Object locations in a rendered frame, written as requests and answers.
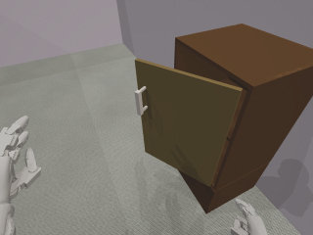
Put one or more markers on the left robot hand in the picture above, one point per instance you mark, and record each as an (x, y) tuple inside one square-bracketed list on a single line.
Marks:
[(11, 141)]

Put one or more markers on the left robot forearm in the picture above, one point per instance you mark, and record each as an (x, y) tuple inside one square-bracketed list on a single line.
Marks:
[(7, 226)]

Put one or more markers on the right robot hand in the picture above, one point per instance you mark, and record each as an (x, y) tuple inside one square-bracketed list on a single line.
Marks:
[(253, 225)]

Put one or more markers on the handle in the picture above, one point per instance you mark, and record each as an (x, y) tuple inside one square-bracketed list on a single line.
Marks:
[(139, 101)]

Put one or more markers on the cupboard door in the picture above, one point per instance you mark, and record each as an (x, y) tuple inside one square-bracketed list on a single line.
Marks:
[(188, 118)]

